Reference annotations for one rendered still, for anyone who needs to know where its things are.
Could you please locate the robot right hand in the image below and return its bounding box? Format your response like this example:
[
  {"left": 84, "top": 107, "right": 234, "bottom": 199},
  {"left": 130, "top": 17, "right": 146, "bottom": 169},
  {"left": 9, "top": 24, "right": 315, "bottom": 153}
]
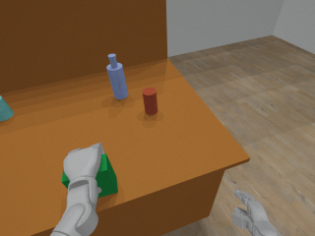
[{"left": 231, "top": 190, "right": 270, "bottom": 236}]

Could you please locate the sponge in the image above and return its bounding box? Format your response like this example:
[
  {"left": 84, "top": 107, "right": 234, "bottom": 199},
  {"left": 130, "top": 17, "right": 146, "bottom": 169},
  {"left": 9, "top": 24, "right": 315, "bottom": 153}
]
[{"left": 61, "top": 153, "right": 118, "bottom": 198}]

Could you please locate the robot left hand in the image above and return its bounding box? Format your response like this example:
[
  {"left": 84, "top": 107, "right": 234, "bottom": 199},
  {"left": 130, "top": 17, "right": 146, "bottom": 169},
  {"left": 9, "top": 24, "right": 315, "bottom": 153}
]
[{"left": 63, "top": 143, "right": 105, "bottom": 196}]

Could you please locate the table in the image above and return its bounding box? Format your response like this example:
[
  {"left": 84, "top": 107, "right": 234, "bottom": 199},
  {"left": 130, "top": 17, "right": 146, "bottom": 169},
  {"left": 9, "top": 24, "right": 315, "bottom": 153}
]
[{"left": 0, "top": 0, "right": 250, "bottom": 236}]

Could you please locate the right robot forearm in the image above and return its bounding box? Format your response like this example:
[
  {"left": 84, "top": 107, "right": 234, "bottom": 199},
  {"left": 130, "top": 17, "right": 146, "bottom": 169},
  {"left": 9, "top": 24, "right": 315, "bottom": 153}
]
[{"left": 252, "top": 220, "right": 283, "bottom": 236}]

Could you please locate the left robot forearm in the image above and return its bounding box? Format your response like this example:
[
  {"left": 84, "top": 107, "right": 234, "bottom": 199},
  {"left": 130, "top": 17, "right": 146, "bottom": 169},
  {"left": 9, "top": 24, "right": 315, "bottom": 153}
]
[{"left": 50, "top": 176, "right": 98, "bottom": 236}]

